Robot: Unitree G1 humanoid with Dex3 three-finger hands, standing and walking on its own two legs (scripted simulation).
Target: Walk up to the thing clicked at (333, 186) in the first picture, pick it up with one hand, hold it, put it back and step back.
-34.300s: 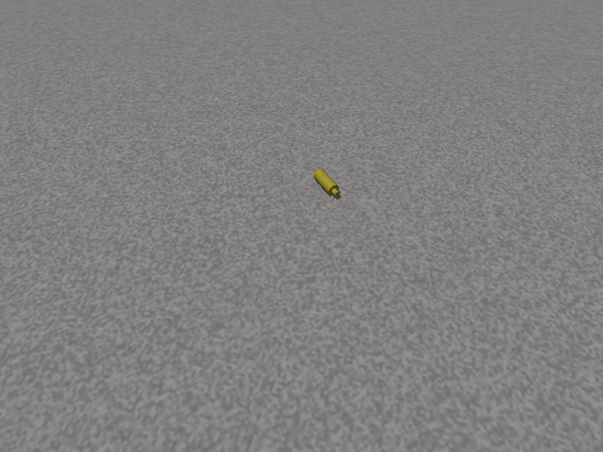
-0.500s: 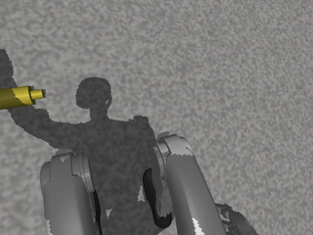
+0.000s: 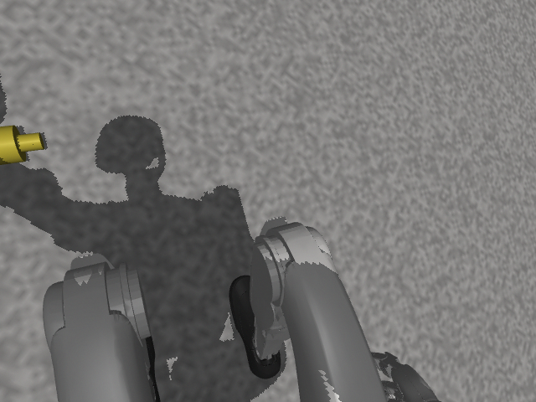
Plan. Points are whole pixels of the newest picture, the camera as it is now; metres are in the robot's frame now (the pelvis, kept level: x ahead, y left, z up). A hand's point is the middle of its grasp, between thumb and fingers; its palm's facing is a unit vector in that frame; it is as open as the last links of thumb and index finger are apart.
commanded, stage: home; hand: left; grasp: from above
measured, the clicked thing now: out of the picture +0.51 +0.34 -0.30
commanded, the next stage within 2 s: none
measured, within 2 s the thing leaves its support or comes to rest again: neither
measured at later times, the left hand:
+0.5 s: hand out of the picture +0.38 +0.34 -0.01, palm faces -0.28 -0.56 -0.78, open 8.7 cm
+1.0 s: hand out of the picture +0.26 +0.25 +0.20, palm faces +0.16 -0.93 -0.33, open 7.4 cm
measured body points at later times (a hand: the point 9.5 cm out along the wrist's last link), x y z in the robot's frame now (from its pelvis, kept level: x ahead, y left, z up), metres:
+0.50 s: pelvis +0.01 +0.00 +0.10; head +0.22 +0.08 +0.50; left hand +0.39 +0.37 +0.04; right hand +0.14 -0.26 -0.01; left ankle +0.08 +0.11 -0.30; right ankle +0.12 -0.12 -0.30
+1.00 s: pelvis +0.05 +0.00 +0.29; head +0.14 +0.04 +0.73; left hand +0.25 +0.30 +0.22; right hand +0.26 -0.20 +0.21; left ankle +0.08 +0.11 -0.30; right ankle +0.12 -0.12 -0.30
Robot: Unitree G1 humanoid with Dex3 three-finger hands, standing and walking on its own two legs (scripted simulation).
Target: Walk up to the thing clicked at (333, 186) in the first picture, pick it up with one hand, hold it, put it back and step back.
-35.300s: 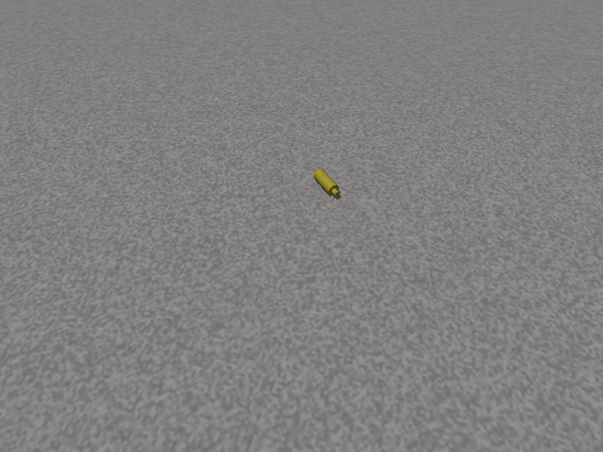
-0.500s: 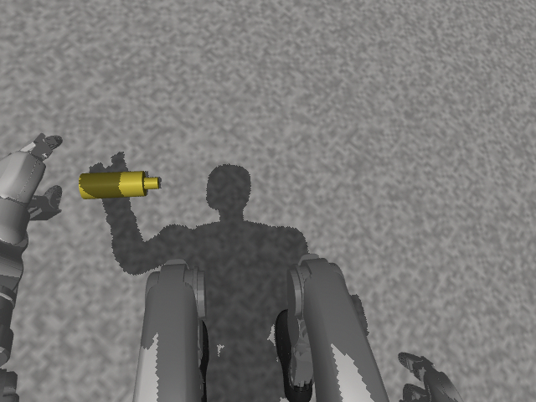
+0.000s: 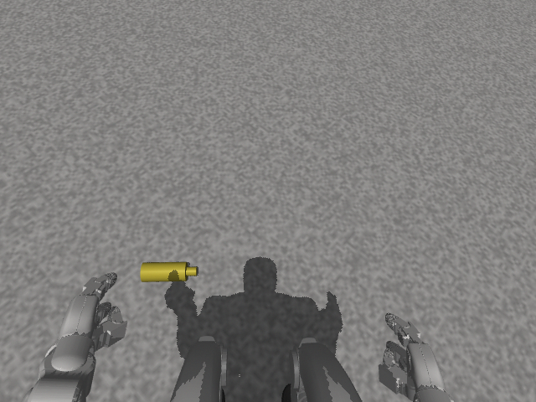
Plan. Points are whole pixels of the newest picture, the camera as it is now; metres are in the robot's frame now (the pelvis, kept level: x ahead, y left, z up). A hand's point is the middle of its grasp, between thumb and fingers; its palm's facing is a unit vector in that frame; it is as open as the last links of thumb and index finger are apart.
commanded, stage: home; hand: left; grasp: from above
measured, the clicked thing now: (170, 271) +0.51 +0.26 -0.60
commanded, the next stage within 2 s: none
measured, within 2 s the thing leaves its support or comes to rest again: neither
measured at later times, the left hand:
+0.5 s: hand (101, 355) +0.20 +0.19 +0.05, palm faces +0.08 -0.98 -0.20, open 7.4 cm
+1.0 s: hand (109, 350) +0.21 +0.18 +0.04, palm faces +0.08 -0.98 -0.20, open 7.4 cm
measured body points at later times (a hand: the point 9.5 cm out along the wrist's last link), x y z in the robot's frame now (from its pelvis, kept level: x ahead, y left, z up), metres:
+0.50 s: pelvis +0.05 +0.00 +0.09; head +0.06 +0.01 +0.54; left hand +0.19 +0.24 +0.06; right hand +0.21 -0.23 +0.03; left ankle +0.05 +0.11 -0.59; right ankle +0.05 -0.13 -0.59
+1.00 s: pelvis +0.05 +0.00 +0.09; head +0.07 +0.00 +0.54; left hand +0.20 +0.23 +0.06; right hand +0.22 -0.24 +0.02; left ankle +0.05 +0.11 -0.59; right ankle +0.05 -0.13 -0.59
